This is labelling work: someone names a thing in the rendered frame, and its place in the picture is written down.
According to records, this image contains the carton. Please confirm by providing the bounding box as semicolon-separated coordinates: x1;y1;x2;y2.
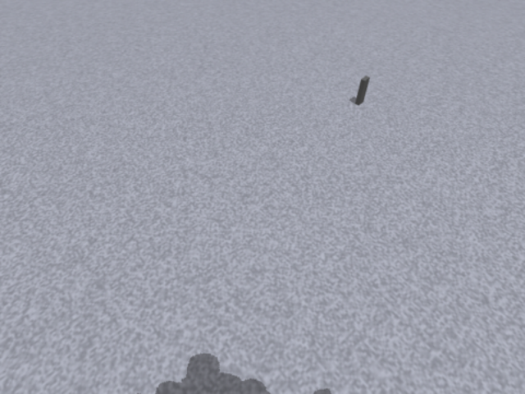
355;76;370;105

